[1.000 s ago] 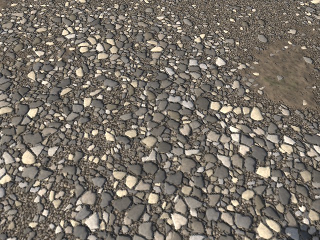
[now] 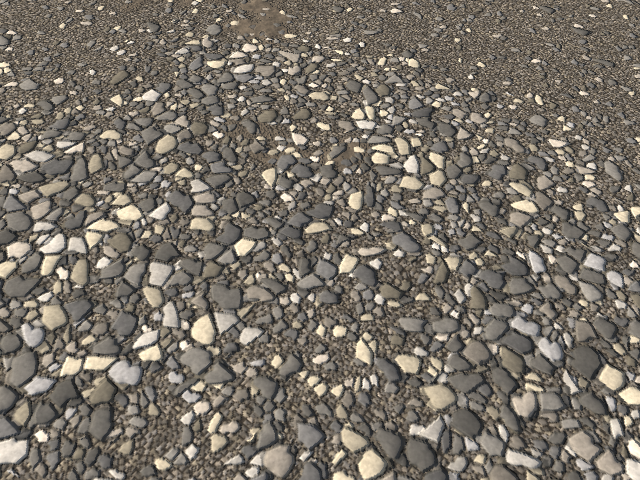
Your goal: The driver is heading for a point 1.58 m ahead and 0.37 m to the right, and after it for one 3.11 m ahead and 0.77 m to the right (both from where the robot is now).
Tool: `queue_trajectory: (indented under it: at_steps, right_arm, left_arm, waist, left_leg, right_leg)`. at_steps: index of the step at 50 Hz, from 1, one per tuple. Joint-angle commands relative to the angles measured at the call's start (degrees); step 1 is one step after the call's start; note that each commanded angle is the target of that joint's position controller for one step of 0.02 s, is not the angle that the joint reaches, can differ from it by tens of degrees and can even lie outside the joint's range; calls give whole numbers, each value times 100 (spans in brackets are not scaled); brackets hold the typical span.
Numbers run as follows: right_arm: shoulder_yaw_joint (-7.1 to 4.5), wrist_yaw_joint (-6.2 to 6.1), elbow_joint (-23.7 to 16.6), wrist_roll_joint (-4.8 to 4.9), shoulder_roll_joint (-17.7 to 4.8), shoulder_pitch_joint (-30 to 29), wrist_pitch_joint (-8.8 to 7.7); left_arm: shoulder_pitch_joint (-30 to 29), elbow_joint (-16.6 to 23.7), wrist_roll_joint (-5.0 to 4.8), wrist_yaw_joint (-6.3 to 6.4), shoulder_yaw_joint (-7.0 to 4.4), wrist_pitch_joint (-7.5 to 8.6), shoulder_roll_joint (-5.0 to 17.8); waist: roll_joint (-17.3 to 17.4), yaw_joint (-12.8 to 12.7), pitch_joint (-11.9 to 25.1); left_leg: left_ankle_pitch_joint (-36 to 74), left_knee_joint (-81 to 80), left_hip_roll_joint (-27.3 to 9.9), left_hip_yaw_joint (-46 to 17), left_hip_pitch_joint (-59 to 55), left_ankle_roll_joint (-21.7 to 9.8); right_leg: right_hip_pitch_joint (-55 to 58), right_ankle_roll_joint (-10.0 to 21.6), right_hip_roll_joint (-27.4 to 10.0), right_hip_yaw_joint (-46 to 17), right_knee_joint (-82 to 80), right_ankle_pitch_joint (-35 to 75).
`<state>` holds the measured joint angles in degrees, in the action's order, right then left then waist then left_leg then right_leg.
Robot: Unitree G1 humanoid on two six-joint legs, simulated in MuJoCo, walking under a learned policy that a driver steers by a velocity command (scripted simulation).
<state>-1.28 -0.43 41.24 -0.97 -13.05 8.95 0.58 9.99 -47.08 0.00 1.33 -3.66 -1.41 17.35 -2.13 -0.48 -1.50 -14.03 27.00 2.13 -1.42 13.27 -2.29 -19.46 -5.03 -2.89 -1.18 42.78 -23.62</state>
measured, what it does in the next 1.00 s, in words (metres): walks ahead: right foot, then left foot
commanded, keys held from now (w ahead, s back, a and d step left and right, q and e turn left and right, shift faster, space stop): no key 0.14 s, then w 0.86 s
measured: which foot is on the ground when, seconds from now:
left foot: down 0.00-0.44, up 0.46-0.58, down 0.60-1.00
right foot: up 0.00-0.04, down 0.06-0.62, up 0.64-1.00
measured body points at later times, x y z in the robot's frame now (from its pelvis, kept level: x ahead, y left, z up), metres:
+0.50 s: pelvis +0.07 -0.01 -0.02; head +0.07 -0.01 +0.43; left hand +0.11 +0.26 -0.15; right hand +0.15 -0.28 -0.14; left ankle +0.01 +0.09 -0.73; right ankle -0.01 -0.15 -0.74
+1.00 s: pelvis +0.28 +0.04 +0.00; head +0.32 +0.06 +0.44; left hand +0.53 +0.25 -0.09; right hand +0.23 -0.22 -0.13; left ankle +0.13 +0.11 -0.74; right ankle +0.49 -0.10 -0.70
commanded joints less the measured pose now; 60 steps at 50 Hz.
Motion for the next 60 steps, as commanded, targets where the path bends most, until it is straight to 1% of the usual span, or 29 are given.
queue_trajectory:
  at_steps: [1, 3, 4, 5, 7, 8, 11, 14, 19, 23, 26, 28, 30, 31, 32, 33, 34, 35, 38, 44, 50, 52, 54, 55, 56, 57, 58, 59, 60]
  right_arm:
    - [-218, -29, -182, 48, -839, -145, -30]
    - [-195, -18, -40, 107, -773, -51, -45]
    - [-176, 2, 18, 31, -721, 88, -96]
    - [-219, 39, 55, 1, -791, 312, -139]
    - [-221, 9, 115, 6, -826, -160, -119]
    - [-208, -36, 160, 27, -726, -170, -76]
    - [-279, -106, 211, 103, -828, -59, 31]
    - [-289, -81, 256, 180, -743, 120, -181]
    - [-287, 54, 246, 233, -647, 179, -552]
    - [-266, 175, 41, 241, -624, -118, -799]
    - [-166, 240, -288, 307, -509, -845, -780]
    - [-171, 303, -178, 363, -568, -415, -751]
    - [-425, 280, 600, 222, -932, 1474, -638]
    - [-609, 197, 742, 142, -1479, 2437, -563]
    - [-573, 176, 632, 94, -1764, 2566, -605]
    - [-409, 154, 531, 99, -1243, 2029, -642]
    - [-344, 138, 442, 116, -1019, 1590, -658]
    - [-333, 153, 393, 116, -980, 1290, -658]
    - [-224, 179, 428, 64, -693, 1242, -598]
    - [-233, -8, 594, 111, -916, 1361, -524]
    - [-276, -95, 921, 173, -1030, 1862, -510]
    - [-320, -106, 927, 140, -1128, 1762, -477]
    - [-356, -111, 913, 63, -1227, 1653, -370]
    - [-330, -101, 861, 50, -1211, 1488, -328]
    - [-236, -100, 738, -55, -984, 1557, -343]
    - [-22, 24, 837, 47, -136, 2516, -433]
    - [-162, 66, 814, 201, -867, 1900, -571]
    - [-250, 84, 568, 367, -1116, 1270, -651]
    - [-239, 43, 501, 349, -1064, 943, -693]
  left_arm:
    - [-95, 271, -48, -11, -22, 93, 298]
    - [75, 154, 42, -26, -3, 114, 380]
    - [115, 153, 97, -5, -35, 113, 639]
    - [52, 42, 29, -2, -138, 102, 994]
    - [-19, -24, 43, -52, -42, 131, 504]
    - [-7, -98, 69, -38, -24, 148, 456]
    - [107, -187, -16, 17, -23, 225, 463]
    - [214, -164, -91, 35, -4, 425, 441]
    - [472, -155, -158, -67, -1, 698, 471]
    - [1414, -378, -193, -155, -158, 744, 918]
    - [1871, -478, -182, -176, -163, 622, 818]
    - [1186, -264, -216, -122, -176, 463, 929]
    - [272, 64, -161, -62, -162, 422, 923]
    - [-12, 257, -36, -29, -37, 468, 526]
    - [343, 381, 3, 4, 91, 607, 53]
    - [439, 288, -166, -37, 5, 701, 350]
    - [389, 254, -268, -96, -10, 769, 415]
    - [313, 221, -236, -111, -16, 794, 403]
    - [301, 163, -128, -235, -57, 715, 302]
    - [-990, 697, -70, -311, 83, 663, -5]
    - [-1930, 1080, -131, -455, 119, 746, 78]
    - [-1698, 1062, -112, -469, 46, 769, 266]
    - [-732, 797, -113, -397, -118, 722, 595]
    - [174, 556, -94, -335, -207, 689, 769]
    - [1216, 347, 6, -260, -272, 642, 1106]
    - [1305, 229, 14, -325, -258, 675, 1085]
    - [1067, 214, -87, -304, -157, 666, 582]
    - [520, 291, -93, -276, -104, 672, 456]
    - [150, 330, -55, -290, -82, 699, 399]
  waist:
    - [970, 50, 555]
    - [744, -65, 535]
    - [428, 48, 577]
    - [-193, 328, 485]
    - [-65, 27, 330]
    - [-68, 35, 393]
    - [-13, 50, -195]
    - [98, 54, -544]
    - [51, -18, -392]
    - [-637, -278, -148]
    - [-696, -575, -404]
    - [-620, -141, -225]
    - [-372, 860, 469]
    - [889, 1321, 749]
    - [2022, 1001, 1115]
    - [1220, 744, 564]
    - [897, 524, -2]
    - [573, 389, -158]
    - [749, 220, -16]
    - [543, 313, -414]
    - [582, 400, -535]
    - [712, 150, -214]
    - [954, -346, 528]
    - [915, -818, 1044]
    - [186, -1025, 1884]
    - [-1250, -395, 2598]
    - [-531, -666, 1989]
    - [-316, -500, 944]
    - [254, -297, 430]
  left_leg:
    - [2811, -418, -1315, -1114, -666, -955]
    - [2064, -420, -1118, -1078, -415, -615]
    - [1433, -360, -907, -951, -181, -372]
    - [916, -479, -553, -633, -76, -199]
    - [540, -292, -376, -374, -311, 1]
    - [61, -281, -334, -308, -339, -20]
    - [-2178, -243, -233, -355, 264, -240]
    - [-2559, -202, -410, -621, 530, -411]
    - [-1851, 177, -355, -603, 693, -513]
    - [-30, 1722, -94, 179, 2175, -261]
    - [-2373, 2113, -344, 109, 3604, -206]
    - [-1121, 798, -405, 249, 2123, -257]
    - [1107, 241, 132, 534, -1724, -177]
    - [0, -407, -919, -1164, -2644, -521]
    - [39, -1267, -2269, -3872, -2988, -1211]
    - [15, -1263, -2381, -3760, -2684, -1344]
    - [447, -1234, -2182, -2938, -2304, -1215]
    - [770, -1330, -1924, -2359, -2068, -1072]
    - [2858, -1372, -1375, -1125, -1799, -712]
    - [2978, -1947, -1051, -324, -1008, -636]
    - [3124, -1931, -1393, -251, -1708, -600]
    - [4452, -1427, -1487, -235, -2137, -558]
    - [6171, -163, -1426, -188, -2463, -481]
    - [6061, 1018, -1264, -74, -1833, -354]
    - [3751, 2837, -866, 16, -379, -263]
    - [-1782, 4750, 294, -429, 1869, 29]
    - [-1810, 5199, 7, -890, 2392, -108]
    - [-1226, 5031, -292, -680, 2634, -152]
    - [-746, 4711, -570, -516, 2437, -133]
  right_leg:
    - [303, -6, 11, 44, -1026, 436]
    - [1096, 151, -44, -63, -2199, 2030]
    - [1478, 273, -356, -365, -2117, 2987]
    - [1363, 467, -336, -226, -1711, 2752]
    - [895, 536, -192, -209, -1893, 1851]
    - [847, 514, -128, -164, -1974, 1311]
    - [238, 703, 20, -133, -1903, -1022]
    - [-92, 921, -103, -411, -1835, -1477]
    - [362, 1281, -262, -929, -1831, -1042]
    - [2178, 1943, -1294, -2446, -2039, 1242]
    - [3030, 2136, -1960, -2921, -2286, 2415]
    - [2142, 1640, -1582, -2011, -2456, 2312]
    - [-12, 1096, -564, -584, -1534, 3092]
    - [-1074, 650, 101, 134, 407, 2344]
    - [-1838, 498, 693, -388, 2014, -665]
    - [-2367, 595, 393, -851, 2676, -668]
    - [-2622, 742, 99, -726, 2646, -159]
    - [-2643, 793, -159, -516, 2434, 348]
    - [-2210, 762, -353, -147, 2031, 1134]
    - [-2044, 440, -145, 284, 5, 2456]
    - [-1690, 722, 162, 297, -1446, 2994]
    - [-1273, 936, 357, 364, -1519, 2631]
    - [-181, 1198, 662, 545, -1430, 2119]
    - [1223, 1415, 476, 419, -1528, 2414]
    - [3140, 1773, -673, -935, -1216, 2385]
    - [4822, 2825, -1970, -3917, -1844, 1092]
    - [4220, 2510, -1699, -3996, -2464, 199]
    - [3179, 2264, -1533, -3069, -2765, 234]
    - [2229, 2128, -1334, -2508, -3020, 797]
